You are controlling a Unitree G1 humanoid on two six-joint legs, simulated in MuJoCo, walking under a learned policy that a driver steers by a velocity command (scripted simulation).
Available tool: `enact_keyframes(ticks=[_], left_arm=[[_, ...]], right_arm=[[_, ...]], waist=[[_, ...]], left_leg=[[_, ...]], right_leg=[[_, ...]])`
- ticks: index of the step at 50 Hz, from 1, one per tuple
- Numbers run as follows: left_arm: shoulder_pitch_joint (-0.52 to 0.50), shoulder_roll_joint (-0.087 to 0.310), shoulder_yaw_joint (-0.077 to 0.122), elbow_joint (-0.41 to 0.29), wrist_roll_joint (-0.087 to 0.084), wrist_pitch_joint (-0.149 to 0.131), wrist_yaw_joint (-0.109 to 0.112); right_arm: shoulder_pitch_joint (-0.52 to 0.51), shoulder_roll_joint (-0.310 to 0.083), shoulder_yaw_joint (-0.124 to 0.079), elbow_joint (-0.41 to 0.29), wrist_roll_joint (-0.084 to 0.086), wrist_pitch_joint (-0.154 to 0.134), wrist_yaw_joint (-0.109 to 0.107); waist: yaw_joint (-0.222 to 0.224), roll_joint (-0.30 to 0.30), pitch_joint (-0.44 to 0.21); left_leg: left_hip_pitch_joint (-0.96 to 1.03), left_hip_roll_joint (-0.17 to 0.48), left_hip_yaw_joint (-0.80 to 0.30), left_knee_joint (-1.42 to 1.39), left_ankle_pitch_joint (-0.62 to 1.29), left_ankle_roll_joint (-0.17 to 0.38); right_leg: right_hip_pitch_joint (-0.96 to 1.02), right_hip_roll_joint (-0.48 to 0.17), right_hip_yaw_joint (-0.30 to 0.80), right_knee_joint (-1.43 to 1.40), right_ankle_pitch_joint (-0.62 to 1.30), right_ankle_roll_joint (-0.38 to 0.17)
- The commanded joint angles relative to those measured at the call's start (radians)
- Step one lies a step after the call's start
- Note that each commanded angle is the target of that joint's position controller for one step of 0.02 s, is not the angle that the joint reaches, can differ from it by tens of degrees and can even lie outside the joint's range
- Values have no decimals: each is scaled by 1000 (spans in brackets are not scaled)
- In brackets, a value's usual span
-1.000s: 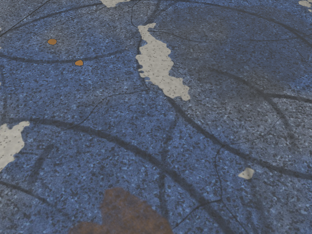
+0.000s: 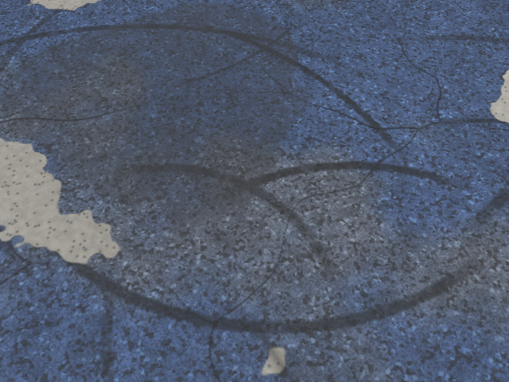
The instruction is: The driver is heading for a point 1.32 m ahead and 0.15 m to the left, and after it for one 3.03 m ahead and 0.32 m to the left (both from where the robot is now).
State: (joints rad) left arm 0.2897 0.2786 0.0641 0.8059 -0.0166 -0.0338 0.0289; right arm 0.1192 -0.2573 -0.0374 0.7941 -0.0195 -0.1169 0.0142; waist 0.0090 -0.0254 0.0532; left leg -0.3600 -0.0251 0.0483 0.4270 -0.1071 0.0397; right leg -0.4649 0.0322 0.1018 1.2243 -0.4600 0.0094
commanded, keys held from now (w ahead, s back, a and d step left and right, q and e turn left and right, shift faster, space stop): no key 0.22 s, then w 0.16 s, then no key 0.62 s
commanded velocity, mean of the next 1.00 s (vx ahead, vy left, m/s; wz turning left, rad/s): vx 0.13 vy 0.00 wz -0.08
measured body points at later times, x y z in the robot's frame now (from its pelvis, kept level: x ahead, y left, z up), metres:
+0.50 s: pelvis +0.12 -0.02 +0.01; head +0.14 -0.04 +0.46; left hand +0.20 +0.24 -0.10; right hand +0.24 -0.29 -0.12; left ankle +0.17 +0.11 -0.69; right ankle +0.12 -0.14 -0.74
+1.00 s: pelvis +0.20 +0.02 +0.00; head +0.21 +0.02 +0.45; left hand +0.26 +0.28 -0.14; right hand +0.30 -0.23 -0.13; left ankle +0.21 +0.11 -0.74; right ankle +0.15 -0.13 -0.74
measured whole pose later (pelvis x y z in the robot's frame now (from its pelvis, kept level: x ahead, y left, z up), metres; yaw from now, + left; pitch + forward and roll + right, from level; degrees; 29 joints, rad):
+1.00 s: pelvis +0.20 +0.02 +0.00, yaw -2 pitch +0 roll +0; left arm 0.26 0.22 0.05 0.95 0.00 0.00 0.05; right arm 0.11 -0.21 -0.02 0.97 0.00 -0.02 0.00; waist 0.00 0.00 0.02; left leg -0.26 -0.04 0.04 0.51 -0.25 0.06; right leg -0.15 -0.04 0.02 0.49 -0.33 0.05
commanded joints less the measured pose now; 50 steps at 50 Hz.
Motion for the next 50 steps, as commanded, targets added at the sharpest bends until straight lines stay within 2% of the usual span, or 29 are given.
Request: enact_keyframes(ticks=[1,4,7,10,11,12,13,14,15,16,17,18,19,20,22,24,27,29,30,31,32,33,34,35,38,40,42,45,50], left_arm=[[113,3,3,-48,1,9,4],[47,-7,-12,-86,16,11,1],[-19,24,-11,-102,14,18,-8],[-68,46,-3,-123,18,24,-10],[-65,45,-1,-122,21,23,-11],[-52,51,4,-115,26,23,-10],[-32,81,13,-120,29,25,-4],[-13,142,24,-132,26,30,4],[39,205,44,-114,16,34,4],[113,190,48,-98,14,19,-1],[99,162,37,-91,23,-2,-3],[49,129,28,-103,20,-20,-7],[11,106,23,-110,11,-33,-8],[-16,89,17,-112,12,-37,-7],[-42,86,17,-108,24,-37,-8],[-26,91,22,-88,26,-34,-8],[6,109,27,-52,19,-27,-13],[-19,97,21,-41,7,-23,-13],[-5,77,13,-30,8,-23,-12],[24,46,2,-15,19,-25,-10],[86,6,-7,-7,43,-29,-6],[139,-38,-19,1,35,-26,9],[90,11,-12,-1,24,-15,21],[47,39,-3,-5,15,-2,28],[61,27,-5,17,32,28,30],[71,50,3,50,26,24,25],[64,43,3,70,25,18,22],[58,29,1,100,18,14,19],[34,21,2,139,18,32,26]], right_arm=[[24,-85,-15,-10,-11,-12,6],[-4,-136,-28,5,4,0,-5],[13,-158,-31,24,19,23,-11],[30,-162,-28,44,30,43,-9],[26,-153,-24,47,37,48,-10],[54,-123,-14,59,40,51,-10],[88,-90,-1,66,28,51,-7],[116,-48,12,60,5,47,-2],[121,-32,15,42,20,40,-7],[8,-122,-6,15,33,34,-10],[-1,-157,-26,8,52,34,-8],[33,-150,-30,28,52,37,-6],[50,-140,-32,38,42,35,-3],[46,-119,-31,47,32,34,-4],[49,-66,-18,63,21,32,-4],[35,-34,-3,66,11,36,-4],[16,-57,-1,59,19,52,-6],[46,-71,-6,71,15,58,-7],[69,-86,-12,82,8,61,-10],[97,-120,-19,85,-2,62,-17],[95,-199,-33,75,-6,67,-24],[70,-153,-19,83,-2,79,-28],[37,-100,-8,72,7,81,-24],[15,-84,-2,71,6,82,-22],[-53,-80,7,64,6,76,-17],[-35,-75,7,78,12,71,-16],[-1,-88,2,101,20,65,-16],[13,-80,-1,123,24,73,-18],[-14,-66,-4,145,23,91,-16]], waist=[[33,104,-128],[36,109,-170],[10,118,-187],[1,121,-157],[11,120,-147],[12,110,-152],[9,75,-159],[-24,-61,-165],[-4,-247,-144],[89,-218,-74],[60,-194,-40],[24,-160,-41],[6,-136,-45],[-4,-102,-40],[-18,-71,-64],[-11,-75,-100],[0,-105,-130],[-31,-95,-134],[-40,-77,-137],[-41,-40,-150],[9,118,-156],[33,258,-189],[10,228,-150],[4,205,-125],[33,173,-91],[13,90,-50],[1,39,-82],[-8,18,-131],[-5,19,-98]], left_leg=[[128,258,-176,-157,612,219],[113,264,-115,-169,654,228],[121,257,-92,-169,511,209],[127,260,-113,-131,292,181],[111,243,-114,-102,199,157],[88,212,-114,-77,28,119],[35,171,-102,-32,-173,68],[-60,72,-21,130,-364,16],[-229,-15,65,275,-432,-10],[-343,17,-10,464,-491,-10],[-406,59,-65,574,-457,8],[-401,88,-84,605,-395,18],[-396,105,-92,590,-323,20],[-364,110,-87,564,-265,12],[-244,89,-45,468,-186,-13],[-122,69,-25,339,-137,-37],[-24,48,-24,222,-82,-48],[83,29,-15,93,20,-25],[148,29,-22,25,63,-12],[236,99,-95,-4,183,6],[300,232,-221,-1,375,54],[277,306,-305,-47,256,162],[224,287,-342,-83,74,179],[185,260,-331,-98,-27,159],[61,197,-253,-109,-157,90],[78,119,-164,-70,-77,50],[151,105,-140,-13,143,56],[233,102,-122,39,343,74],[211,93,-117,25,270,76]], right_leg=[[-25,-74,-6,-113,58,14],[43,-89,-33,-331,177,20],[113,-79,-60,-468,286,20],[161,-62,-79,-609,305,-5],[213,-49,-95,-695,349,-24],[278,-46,-96,-762,344,-46],[354,-103,-30,-786,344,-74],[407,-231,120,-807,321,-129],[429,-331,306,-934,-14,-241],[411,-372,460,-1039,-189,-300],[392,-374,471,-1048,-213,-293],[367,-346,417,-1047,-173,-267],[356,-327,370,-1060,-119,-249],[335,-298,299,-1065,28,-232],[277,-235,140,-1039,362,-214],[246,-204,40,-990,581,-212],[245,-226,40,-941,626,-216],[216,-209,40,-892,527,-180],[202,-179,40,-861,444,-148],[170,-137,23,-806,331,-98],[98,-37,-60,-677,126,-34],[81,-34,-80,-641,37,6],[85,-53,-77,-641,63,18],[96,-58,-79,-647,100,18],[241,-81,-58,-749,222,4],[238,-68,-70,-756,268,1],[254,-77,-61,-766,359,8],[270,-79,-63,-765,407,14],[285,-76,-73,-776,369,16]])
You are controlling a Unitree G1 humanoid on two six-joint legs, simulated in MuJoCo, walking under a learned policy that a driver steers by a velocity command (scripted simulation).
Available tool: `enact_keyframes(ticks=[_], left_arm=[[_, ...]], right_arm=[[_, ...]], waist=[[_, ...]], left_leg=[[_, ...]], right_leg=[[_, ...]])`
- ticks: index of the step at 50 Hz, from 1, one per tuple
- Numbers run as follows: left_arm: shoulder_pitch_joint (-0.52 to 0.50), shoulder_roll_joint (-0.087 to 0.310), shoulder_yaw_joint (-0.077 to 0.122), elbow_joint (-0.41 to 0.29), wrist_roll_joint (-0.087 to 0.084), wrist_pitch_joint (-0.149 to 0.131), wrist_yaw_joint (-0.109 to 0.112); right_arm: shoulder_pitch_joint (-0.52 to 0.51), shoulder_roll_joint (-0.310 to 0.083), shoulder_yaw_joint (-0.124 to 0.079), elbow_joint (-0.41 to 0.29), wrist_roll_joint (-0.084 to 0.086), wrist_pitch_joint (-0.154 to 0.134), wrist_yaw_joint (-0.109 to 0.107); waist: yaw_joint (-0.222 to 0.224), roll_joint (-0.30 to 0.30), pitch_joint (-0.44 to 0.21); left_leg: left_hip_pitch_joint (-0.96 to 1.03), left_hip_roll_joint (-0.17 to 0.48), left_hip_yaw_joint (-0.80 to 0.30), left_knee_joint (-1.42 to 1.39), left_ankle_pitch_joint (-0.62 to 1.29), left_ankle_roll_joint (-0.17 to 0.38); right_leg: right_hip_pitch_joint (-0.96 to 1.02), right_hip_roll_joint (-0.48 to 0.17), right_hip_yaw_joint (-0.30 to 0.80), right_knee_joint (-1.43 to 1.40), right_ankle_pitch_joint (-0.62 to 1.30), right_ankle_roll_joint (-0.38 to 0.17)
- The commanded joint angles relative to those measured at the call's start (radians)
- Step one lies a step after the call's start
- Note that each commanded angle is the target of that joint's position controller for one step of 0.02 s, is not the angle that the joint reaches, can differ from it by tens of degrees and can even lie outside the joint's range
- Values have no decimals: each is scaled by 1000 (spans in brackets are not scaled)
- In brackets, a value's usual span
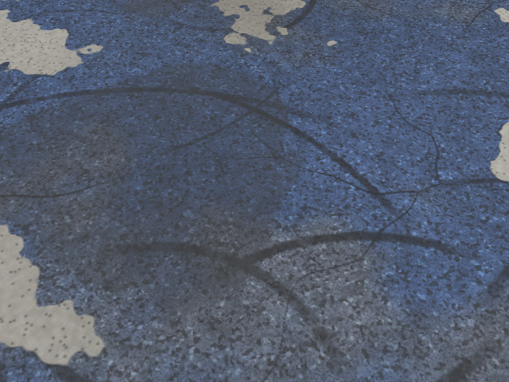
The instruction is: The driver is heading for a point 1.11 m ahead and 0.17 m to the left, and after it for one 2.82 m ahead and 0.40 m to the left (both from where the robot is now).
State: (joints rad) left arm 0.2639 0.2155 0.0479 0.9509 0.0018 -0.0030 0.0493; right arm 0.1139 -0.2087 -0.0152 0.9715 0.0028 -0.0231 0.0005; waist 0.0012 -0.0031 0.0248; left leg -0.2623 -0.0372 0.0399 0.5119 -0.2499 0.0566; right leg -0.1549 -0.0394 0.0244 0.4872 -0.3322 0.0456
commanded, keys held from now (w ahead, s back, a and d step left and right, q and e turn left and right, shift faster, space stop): no key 0.82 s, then w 0.18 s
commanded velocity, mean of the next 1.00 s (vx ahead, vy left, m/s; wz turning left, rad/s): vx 0.03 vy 0.00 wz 0.00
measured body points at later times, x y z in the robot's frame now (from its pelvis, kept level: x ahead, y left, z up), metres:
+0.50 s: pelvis -0.01 +0.00 +0.00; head +0.00 +0.00 +0.45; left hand -0.01 +0.24 -0.16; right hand +0.07 -0.25 -0.14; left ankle +0.01 +0.09 -0.74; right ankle -0.05 -0.15 -0.74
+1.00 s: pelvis +0.00 -0.02 +0.00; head +0.00 -0.02 +0.45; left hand -0.03 +0.22 -0.15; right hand +0.03 -0.27 -0.15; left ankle +0.01 +0.08 -0.73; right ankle -0.05 -0.13 -0.72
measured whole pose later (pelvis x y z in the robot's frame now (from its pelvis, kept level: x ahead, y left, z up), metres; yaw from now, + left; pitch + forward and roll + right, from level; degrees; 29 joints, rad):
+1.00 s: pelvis +0.00 -0.02 +0.00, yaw +0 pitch +0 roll +0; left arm 0.35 0.16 0.04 1.12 -0.01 -0.05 0.05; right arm 0.25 -0.21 -0.05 1.08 0.02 -0.02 -0.03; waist 0.00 0.02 0.00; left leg -0.26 -0.02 0.03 0.53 -0.28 0.07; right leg -0.25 -0.02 -0.03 0.71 -0.46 -0.06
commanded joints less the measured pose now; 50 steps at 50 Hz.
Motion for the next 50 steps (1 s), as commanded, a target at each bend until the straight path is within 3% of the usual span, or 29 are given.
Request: enact_keyframes(ticks=[1,21,41,43,44,46,47,48,50], left_arm=[[58,85,19,2,0,3,7],[68,54,6,129,3,-9,13],[124,26,-5,177,1,-19,13],[150,18,-5,187,-5,-17,15],[141,22,-3,176,-8,-18,17],[107,1,-7,145,-11,-34,14],[92,-13,-10,134,-12,-46,8],[89,-4,-6,129,-14,-56,-1],[109,1,1,129,-23,-71,-14]], right_arm=[[-11,-112,-27,-27,0,-1,-2],[9,-106,-32,45,1,19,-26],[60,-85,-30,72,3,22,-32],[95,-99,-37,87,10,26,-35],[110,-121,-45,90,16,26,-36],[163,-153,-58,91,22,14,-33],[200,-173,-66,97,22,4,-32],[199,-185,-72,92,20,-5,-33],[121,-177,-72,56,20,-24,-31]], waist=[[3,-1,-61],[-3,8,12],[-4,0,26],[-8,20,12],[-12,45,33],[-32,129,76],[-40,165,72],[-33,163,76],[14,136,76]], left_leg=[[107,102,-106,-64,391,57],[71,81,-105,-122,101,31],[66,71,-98,-127,71,24],[60,60,-99,-143,-222,40],[34,82,-135,-164,-398,60],[36,214,-327,-269,-613,129],[29,286,-449,-325,-647,172],[-9,335,-522,-361,-634,202],[-69,352,-512,-371,-544,197]], right_leg=[[-23,-4,3,-42,236,-20],[-59,2,-19,-83,133,-23],[-88,5,-24,-96,111,-30],[-102,40,-65,-49,-79,-44],[-141,52,-80,-2,-172,-60],[-261,54,-100,131,-197,-82],[-267,45,-93,208,-154,-90],[-258,21,-66,276,-134,-107],[-222,-11,-32,300,-171,-144]])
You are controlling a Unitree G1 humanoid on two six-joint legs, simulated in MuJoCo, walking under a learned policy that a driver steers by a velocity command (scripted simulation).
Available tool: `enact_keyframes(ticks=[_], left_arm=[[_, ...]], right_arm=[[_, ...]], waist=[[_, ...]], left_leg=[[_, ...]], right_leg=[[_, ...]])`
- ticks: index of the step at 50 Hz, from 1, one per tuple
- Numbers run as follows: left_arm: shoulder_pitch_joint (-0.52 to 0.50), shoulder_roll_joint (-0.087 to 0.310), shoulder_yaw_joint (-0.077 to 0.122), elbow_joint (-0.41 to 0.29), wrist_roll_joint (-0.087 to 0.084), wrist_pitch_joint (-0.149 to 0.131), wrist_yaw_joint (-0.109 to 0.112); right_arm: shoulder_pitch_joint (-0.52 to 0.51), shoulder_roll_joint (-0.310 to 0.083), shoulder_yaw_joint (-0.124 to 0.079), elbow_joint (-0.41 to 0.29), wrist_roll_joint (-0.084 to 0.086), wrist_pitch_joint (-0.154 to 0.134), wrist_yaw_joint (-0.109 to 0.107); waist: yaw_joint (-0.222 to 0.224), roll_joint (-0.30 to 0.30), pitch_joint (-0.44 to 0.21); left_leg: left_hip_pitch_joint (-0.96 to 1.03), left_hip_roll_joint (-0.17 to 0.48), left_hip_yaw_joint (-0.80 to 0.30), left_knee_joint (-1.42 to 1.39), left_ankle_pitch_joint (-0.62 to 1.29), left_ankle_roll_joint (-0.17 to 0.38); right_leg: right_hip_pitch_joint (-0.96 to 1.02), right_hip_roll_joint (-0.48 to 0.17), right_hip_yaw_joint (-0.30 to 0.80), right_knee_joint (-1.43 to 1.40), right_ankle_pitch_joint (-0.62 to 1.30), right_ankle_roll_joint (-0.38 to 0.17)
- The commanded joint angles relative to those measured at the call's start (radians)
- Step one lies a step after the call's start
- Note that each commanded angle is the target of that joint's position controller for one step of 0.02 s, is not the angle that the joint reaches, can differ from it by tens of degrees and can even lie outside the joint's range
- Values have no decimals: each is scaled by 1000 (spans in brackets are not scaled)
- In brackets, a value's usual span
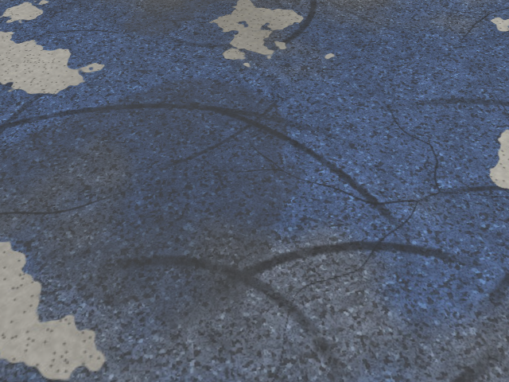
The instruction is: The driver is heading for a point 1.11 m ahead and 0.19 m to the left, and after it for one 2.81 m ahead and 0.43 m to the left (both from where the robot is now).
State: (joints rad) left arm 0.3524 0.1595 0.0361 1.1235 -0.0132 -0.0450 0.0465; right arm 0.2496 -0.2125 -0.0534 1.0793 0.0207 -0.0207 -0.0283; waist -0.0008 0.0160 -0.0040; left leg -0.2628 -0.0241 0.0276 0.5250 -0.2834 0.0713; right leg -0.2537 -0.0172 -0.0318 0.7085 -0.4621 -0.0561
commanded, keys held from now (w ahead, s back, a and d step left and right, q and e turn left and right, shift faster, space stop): w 1.00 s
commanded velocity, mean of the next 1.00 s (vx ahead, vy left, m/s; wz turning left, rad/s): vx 0.44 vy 0.00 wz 0.00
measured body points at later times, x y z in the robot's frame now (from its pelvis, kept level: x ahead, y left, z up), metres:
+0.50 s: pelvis +0.19 +0.00 -0.01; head +0.23 -0.01 +0.44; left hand +0.05 +0.23 -0.14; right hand +0.45 -0.20 -0.11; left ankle +0.37 +0.12 -0.72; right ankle -0.01 -0.12 -0.74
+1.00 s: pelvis +0.49 +0.01 +0.00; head +0.52 +0.00 +0.45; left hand +0.70 +0.23 -0.10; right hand +0.44 -0.25 -0.15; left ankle +0.36 +0.12 -0.74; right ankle +0.68 -0.13 -0.70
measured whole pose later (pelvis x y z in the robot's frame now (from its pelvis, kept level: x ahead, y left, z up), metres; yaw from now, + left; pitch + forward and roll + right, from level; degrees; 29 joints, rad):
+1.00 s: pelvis +0.49 +0.01 +0.00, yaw +0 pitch +2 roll +3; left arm 0.02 0.22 0.05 0.86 -0.02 -0.09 -0.02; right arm 0.39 -0.23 -0.05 1.05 0.02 -0.08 0.00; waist -0.09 -0.04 0.01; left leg 0.06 -0.05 0.06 0.22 -0.31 0.02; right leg -0.63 -0.10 0.00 0.57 0.04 -0.03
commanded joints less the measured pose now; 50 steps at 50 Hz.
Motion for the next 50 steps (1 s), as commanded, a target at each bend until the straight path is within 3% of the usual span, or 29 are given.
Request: enact_keyframes(ticks=[1,2,3,4,5,6,7,9,10,12,16,19,22,24,25,26,27,28,29,30,31,32,34,35,37,40,44,47,50], left_arm=[[53,50,14,-35,-10,-36,-14],[119,38,16,-6,-7,-39,-14],[179,49,24,26,5,-38,-13],[289,101,40,53,14,-39,-12],[350,192,57,38,2,-44,-19],[317,216,57,29,23,-59,-23],[237,161,41,-2,17,-74,-22],[145,135,28,-38,5,-82,-37],[135,119,22,-47,6,-80,-40],[182,96,12,-42,15,-70,-37],[217,139,15,-54,21,-58,-24],[244,161,21,-50,13,-58,-22],[242,173,30,-44,1,-52,-22],[208,197,40,-52,1,-46,-21],[188,210,45,-58,4,-40,-20],[163,206,43,-67,8,-34,-20],[134,197,36,-93,18,-35,-24],[254,38,-6,-111,11,-55,-40],[211,76,3,-94,-14,-90,-49],[104,145,24,-136,-41,-103,-49],[32,163,28,-155,-40,-107,-39],[2,164,39,-161,-25,-101,-27],[49,116,44,-157,-14,-67,-18],[53,98,43,-162,-15,-55,-16],[-12,112,47,-195,-8,-43,-15],[-153,130,48,-248,8,-47,-21],[-316,110,30,-292,0,-56,-43],[-409,117,22,-325,-9,-60,-63],[-430,144,25,-352,-11,-67,-82]], right_arm=[[-80,-167,-32,-76,14,-29,1],[-155,-158,-30,-100,26,-26,4],[-175,-136,-26,-110,30,-23,6],[-183,-82,-13,-123,24,-27,12],[-192,-51,-4,-150,16,-40,17],[-217,-66,-7,-169,26,-54,17],[-187,-87,-9,-158,35,-64,21],[-141,-109,-19,-126,14,-76,28],[-156,-120,-25,-124,5,-78,30],[-194,-86,-21,-130,0,-75,38],[-352,-37,2,-190,6,-69,50],[-436,-45,10,-226,13,-71,64],[-478,-65,12,-261,17,-79,79],[-421,-106,-4,-262,13,-86,84],[-326,-139,-22,-242,13,-87,80],[-138,-183,-48,-188,18,-83,72],[64,-238,-70,-140,11,-76,59],[187,-320,-84,-112,-16,-70,56],[171,-242,-58,-102,-17,-67,58],[54,-188,-41,-115,-7,-73,60],[-47,-143,-27,-140,-5,-81,63],[-105,-111,-17,-146,-16,-89,71],[-121,-74,-5,-128,-28,-97,77],[-104,-81,-5,-117,-26,-99,73],[-68,-112,-7,-99,-25,-100,58],[2,-144,-11,-86,-23,-94,35],[83,-169,-13,-79,-10,-86,24],[151,-180,-18,-58,-1,-75,22],[171,-194,-27,-47,1,-57,18]], waist=[[55,107,105],[105,97,105],[124,47,111],[145,-116,61],[148,-290,62],[125,-283,128],[77,-180,175],[32,-106,142],[32,-95,136],[47,-111,115],[81,-110,140],[97,-125,168],[80,-133,179],[24,-157,117],[-31,-183,43],[-122,-182,-64],[-205,-138,-198],[-130,166,-401],[-148,187,-421],[-116,160,-229],[-79,54,-128],[-39,-5,-71],[23,40,-37],[32,51,-16],[38,53,33],[9,28,64],[-43,24,77],[-74,25,100],[-57,38,94]], left_leg=[[-125,304,-419,-374,-450,150],[-217,232,-296,-331,-390,104],[-281,146,-181,-210,-317,63],[-389,63,-62,71,-229,14],[-564,-7,43,328,-202,-23],[-643,25,-49,480,-236,-3],[-693,76,-89,561,-137,4],[-674,113,-80,555,17,8],[-646,127,-74,506,72,0],[-593,122,-35,442,152,-21],[-495,89,17,215,277,-41],[-433,69,41,103,312,-33],[-416,67,34,34,276,2],[-289,28,55,9,224,35],[-153,-9,80,18,206,54],[79,-33,89,8,226,85],[425,109,-75,47,200,137],[771,397,-606,-74,-70,302],[733,416,-814,-239,-128,297],[580,380,-639,-254,-83,240],[390,347,-483,-272,39,205],[230,309,-377,-298,131,180],[67,248,-255,-353,172,161],[29,239,-225,-378,180,168],[-10,232,-181,-417,206,178],[41,229,-149,-429,262,174],[88,199,-81,-428,282,135],[199,237,-85,-392,265,130],[314,290,-101,-321,337,111]], right_leg=[[-35,-37,17,-38,-25,-62],[122,-13,-23,-208,60,-77],[227,21,-31,-292,127,-68],[354,-114,168,-382,32,-87],[418,-322,515,-549,-168,-168],[318,-408,704,-612,-306,-236],[307,-384,649,-607,-277,-217],[319,-295,447,-598,-40,-139],[315,-267,364,-604,87,-116],[306,-215,239,-598,294,-101],[233,-177,131,-614,441,-99],[233,-193,103,-626,463,-107],[317,-235,86,-584,569,-100],[364,-250,64,-481,870,-81],[368,-246,48,-370,1085,-68],[313,-208,17,-174,1194,-42],[68,-170,10,109,966,-12],[-308,32,29,529,226,54],[-408,56,194,696,-71,28],[-506,-6,163,742,-22,9],[-475,-64,131,703,77,-1],[-418,-102,112,644,145,-3],[-304,-144,117,566,196,-12],[-298,-151,110,534,196,-11],[-351,-164,97,449,248,8],[-458,-168,83,254,414,39],[-397,-108,27,-25,575,44],[-414,-87,24,-123,555,37],[-401,-70,28,-182,449,2]])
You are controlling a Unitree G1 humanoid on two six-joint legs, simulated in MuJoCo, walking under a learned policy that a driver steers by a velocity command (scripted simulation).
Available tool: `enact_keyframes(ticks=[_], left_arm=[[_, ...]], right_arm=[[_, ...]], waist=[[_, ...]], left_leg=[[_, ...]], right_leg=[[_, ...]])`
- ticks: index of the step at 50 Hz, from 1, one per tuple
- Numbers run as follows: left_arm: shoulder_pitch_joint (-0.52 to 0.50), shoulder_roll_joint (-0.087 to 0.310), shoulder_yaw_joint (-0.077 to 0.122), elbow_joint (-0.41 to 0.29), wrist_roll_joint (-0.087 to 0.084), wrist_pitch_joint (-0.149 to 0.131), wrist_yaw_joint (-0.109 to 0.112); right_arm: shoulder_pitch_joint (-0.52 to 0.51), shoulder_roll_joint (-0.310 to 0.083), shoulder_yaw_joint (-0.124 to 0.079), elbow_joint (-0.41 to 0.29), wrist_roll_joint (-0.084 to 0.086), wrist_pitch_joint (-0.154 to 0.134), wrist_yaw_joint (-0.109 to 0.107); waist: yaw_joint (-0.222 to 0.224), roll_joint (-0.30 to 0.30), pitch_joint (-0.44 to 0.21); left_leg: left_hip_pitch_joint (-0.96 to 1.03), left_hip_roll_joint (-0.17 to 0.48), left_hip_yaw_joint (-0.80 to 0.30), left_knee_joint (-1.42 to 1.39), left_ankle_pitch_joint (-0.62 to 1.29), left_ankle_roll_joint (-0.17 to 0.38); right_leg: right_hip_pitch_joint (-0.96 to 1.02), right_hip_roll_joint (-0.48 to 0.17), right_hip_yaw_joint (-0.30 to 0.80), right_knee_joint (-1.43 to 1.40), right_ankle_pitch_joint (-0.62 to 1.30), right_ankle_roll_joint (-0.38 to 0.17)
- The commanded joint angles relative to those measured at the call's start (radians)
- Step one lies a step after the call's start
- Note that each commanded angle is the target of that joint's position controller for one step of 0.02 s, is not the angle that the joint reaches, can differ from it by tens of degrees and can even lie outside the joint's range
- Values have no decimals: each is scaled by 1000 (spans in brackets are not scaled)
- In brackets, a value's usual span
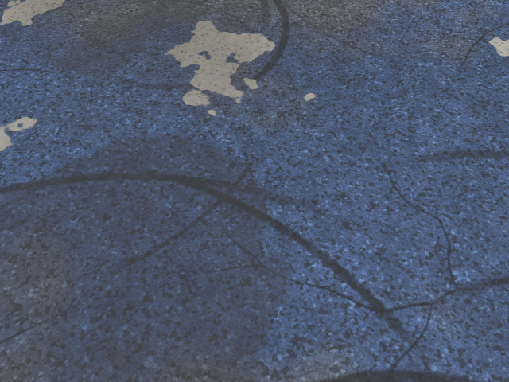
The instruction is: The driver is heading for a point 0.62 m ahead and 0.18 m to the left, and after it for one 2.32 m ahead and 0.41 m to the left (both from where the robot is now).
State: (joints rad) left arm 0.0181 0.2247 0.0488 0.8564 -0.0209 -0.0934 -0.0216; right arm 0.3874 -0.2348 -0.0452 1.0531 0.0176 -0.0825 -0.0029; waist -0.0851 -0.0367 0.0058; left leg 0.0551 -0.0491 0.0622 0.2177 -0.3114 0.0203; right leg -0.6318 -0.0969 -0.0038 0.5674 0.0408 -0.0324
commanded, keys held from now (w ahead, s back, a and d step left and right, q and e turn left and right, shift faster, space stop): w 0.06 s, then w+q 0.94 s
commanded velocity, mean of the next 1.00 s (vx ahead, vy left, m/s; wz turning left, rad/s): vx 0.50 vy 0.00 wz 0.42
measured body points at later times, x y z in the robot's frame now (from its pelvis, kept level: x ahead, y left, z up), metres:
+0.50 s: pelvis +0.28 -0.04 +0.00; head +0.29 -0.03 +0.45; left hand +0.24 +0.23 -0.14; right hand +0.48 -0.25 -0.11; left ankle +0.43 +0.15 -0.68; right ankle +0.20 -0.13 -0.74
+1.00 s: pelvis +0.55 +0.08 +0.01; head +0.57 +0.11 +0.46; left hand +0.64 +0.40 -0.08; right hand +0.72 -0.15 -0.10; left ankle +0.47 +0.12 -0.74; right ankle +0.80 -0.01 -0.68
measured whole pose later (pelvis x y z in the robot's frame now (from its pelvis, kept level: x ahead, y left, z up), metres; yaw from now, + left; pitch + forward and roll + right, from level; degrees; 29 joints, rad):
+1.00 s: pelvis +0.55 +0.08 +0.01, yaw +28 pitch +3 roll +0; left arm 0.01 0.27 0.06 0.75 0.00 -0.11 0.00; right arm 0.32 -0.25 -0.08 0.81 0.02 -0.05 -0.01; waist -0.07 -0.04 0.02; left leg -0.13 -0.11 -0.12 0.35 -0.25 0.09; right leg -0.66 -0.08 0.09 0.62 0.02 0.05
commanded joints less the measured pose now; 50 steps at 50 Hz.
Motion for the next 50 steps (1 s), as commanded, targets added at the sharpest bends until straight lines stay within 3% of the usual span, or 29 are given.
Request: enact_keyframes(ticks=[1,2,3,4,5,6,7,8,9,11,12,15,21,24,27,30,31,32,33,34,35,36,37,38,39,41,44,47,50], left_arm=[[-60,98,19,-81,-4,-21,-17],[21,127,34,-63,-3,-23,-17],[195,175,61,-9,-1,-23,-12],[388,258,83,27,14,-22,-1],[440,316,92,49,23,-19,-8],[431,210,64,38,20,-22,-8],[343,167,50,24,18,-26,-2],[259,143,39,8,22,-30,-1],[209,117,34,7,28,-34,-3],[186,76,24,22,40,-39,-5],[198,81,26,33,39,-42,-2],[220,118,38,51,42,-44,16],[260,143,43,62,37,-29,46],[326,155,49,82,29,-14,53],[350,172,57,88,18,8,54],[303,217,68,65,7,25,62],[283,232,71,57,5,32,63],[257,234,69,47,-1,35,63],[265,199,56,22,22,23,61],[335,58,15,-33,28,-17,42],[215,138,27,-62,-14,-65,24],[151,153,30,-84,-41,-82,18],[151,149,31,-75,-23,-83,25],[153,166,43,-65,8,-73,34],[177,169,49,-65,17,-57,34],[178,148,49,-80,28,-32,35],[69,121,38,-125,38,-19,41],[-41,93,23,-158,31,-25,30],[-113,108,23,-192,15,-33,16]], right_arm=[[20,-180,-39,-24,3,10,-8],[-3,-186,-41,-31,2,16,-8],[-15,-163,-32,-39,-3,22,-7],[4,-118,-12,-65,-21,21,-5],[134,28,28,-66,-10,-1,4],[72,-88,2,-54,20,-24,7],[-26,-144,-16,-86,42,-35,6],[-78,-143,-18,-96,37,-36,-3],[-100,-131,-26,-97,23,-28,-10],[-54,-86,-32,-83,24,5,-7],[-45,-66,-32,-80,25,18,-6],[-113,-63,-40,-113,18,38,-7],[-284,-48,-37,-181,2,30,21],[-383,-32,-26,-231,0,29,39],[-440,-31,-23,-281,5,30,59],[-368,-79,-47,-301,11,34,70],[-266,-119,-67,-285,15,35,69],[-105,-179,-100,-247,16,35,57],[27,-276,-133,-219,12,45,32],[-28,-346,-136,-251,10,37,30],[18,-265,-108,-251,-5,31,33],[-15,-202,-93,-249,-9,19,31],[-98,-160,-81,-265,0,9,35],[-164,-122,-69,-282,1,6,33],[-193,-111,-62,-299,-5,5,28],[-184,-140,-67,-304,-2,3,17],[-130,-188,-79,-302,1,4,-4],[-85,-186,-79,-299,7,15,-12],[-36,-183,-77,-290,10,22,-12]], waist=[[54,105,61],[105,119,8],[184,109,-95],[238,0,-255],[166,-273,-393],[204,-169,-376],[192,-124,-226],[158,-40,-154],[129,-17,-97],[82,-45,-61],[73,-41,-46],[70,-19,9],[109,-7,65],[146,11,99],[152,2,110],[77,-61,27],[16,-76,-32],[-72,-55,-117],[-104,87,-202],[26,295,-305],[-45,171,-348],[-34,134,-221],[25,29,-126],[63,20,-90],[93,33,-72],[113,37,-50],[86,57,-15],[37,101,-5],[4,128,-3]], left_leg=[[15,319,-131,32,466,150],[17,301,-108,132,642,133],[-37,246,-65,333,747,107],[-264,181,-25,665,494,70],[-654,-15,-54,1007,-194,14],[-754,23,-211,1131,-252,33],[-814,70,-198,1147,-170,48],[-772,126,-176,1105,-74,47],[-727,157,-172,1041,-17,44],[-636,189,-180,981,42,46],[-633,191,-176,964,54,44],[-728,191,-194,883,163,33],[-771,167,-123,587,399,21],[-813,160,-75,497,386,35],[-829,138,-19,449,281,59],[-627,44,74,446,134,111],[-492,4,90,436,104,137],[-247,-32,74,347,174,177],[50,130,-197,316,170,240],[336,371,-811,166,54,450],[356,383,-875,57,22,423],[260,352,-708,65,80,374],[88,301,-573,65,183,330],[-45,260,-477,55,269,300],[-135,237,-437,33,317,294],[-228,217,-397,5,395,297],[-289,174,-326,-6,444,273],[-314,121,-285,20,364,219],[-280,142,-340,55,289,198]], right_leg=[[38,28,-12,-53,-94,-36],[161,63,-41,-66,-115,-57],[390,90,-58,-68,-105,-88],[727,-100,157,-40,-91,-155],[1040,-328,656,-189,-306,-307],[1020,-313,713,-251,-374,-271],[889,-286,534,-257,-291,-217],[738,-252,398,-282,-173,-190],[619,-217,302,-317,-109,-171],[512,-171,176,-379,-82,-150],[491,-164,133,-399,-57,-154],[486,-164,37,-439,-6,-153],[541,-145,-126,-467,19,-116],[644,-173,-168,-440,69,-112],[745,-204,-202,-367,199,-107],[761,-206,-243,-177,678,-79],[740,-196,-250,-30,781,-66],[646,-155,-265,189,709,-32],[369,-96,-260,518,250,16],[-48,143,-96,876,-603,74],[-163,114,105,922,-594,40],[-219,64,100,872,-515,11],[-169,13,95,763,-437,6],[-89,-18,89,674,-400,14],[-21,-35,93,631,-374,25],[19,-37,73,539,-348,57],[3,-9,45,332,-192,94],[67,48,33,88,4,91],[108,83,39,-24,58,81]])
Keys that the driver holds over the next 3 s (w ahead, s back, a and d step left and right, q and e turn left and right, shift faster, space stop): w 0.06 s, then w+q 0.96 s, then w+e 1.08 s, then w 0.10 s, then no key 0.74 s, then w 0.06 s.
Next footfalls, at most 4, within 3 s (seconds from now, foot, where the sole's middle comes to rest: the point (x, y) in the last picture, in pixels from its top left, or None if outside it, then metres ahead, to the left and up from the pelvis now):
0.06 right None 0.24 -0.13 -0.77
0.66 left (198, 378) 0.50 0.14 -0.77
1.14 right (213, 259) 0.85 0.09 -0.77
1.60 left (115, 237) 0.96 0.39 -0.77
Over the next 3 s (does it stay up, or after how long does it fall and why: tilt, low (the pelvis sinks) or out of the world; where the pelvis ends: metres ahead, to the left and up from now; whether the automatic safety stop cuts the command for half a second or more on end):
stays up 1.40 0.25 -0.01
